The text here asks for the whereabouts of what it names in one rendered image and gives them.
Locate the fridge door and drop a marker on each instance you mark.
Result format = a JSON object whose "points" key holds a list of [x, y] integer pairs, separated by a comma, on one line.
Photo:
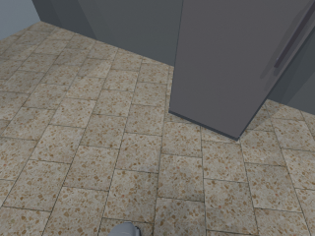
{"points": [[225, 58]]}

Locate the handle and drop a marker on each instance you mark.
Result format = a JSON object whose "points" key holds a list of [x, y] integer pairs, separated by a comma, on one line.
{"points": [[296, 34]]}

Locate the robot left thigh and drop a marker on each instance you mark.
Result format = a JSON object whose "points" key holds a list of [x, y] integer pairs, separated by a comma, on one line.
{"points": [[124, 229]]}

